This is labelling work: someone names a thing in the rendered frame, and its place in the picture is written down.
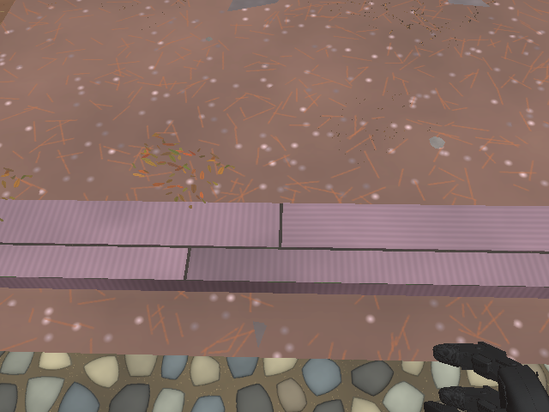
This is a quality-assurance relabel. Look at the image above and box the right robot hand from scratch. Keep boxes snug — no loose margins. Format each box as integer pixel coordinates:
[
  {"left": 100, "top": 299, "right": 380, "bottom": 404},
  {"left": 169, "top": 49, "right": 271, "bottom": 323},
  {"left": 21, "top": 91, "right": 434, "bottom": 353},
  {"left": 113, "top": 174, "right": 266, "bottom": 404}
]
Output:
[{"left": 424, "top": 342, "right": 549, "bottom": 412}]

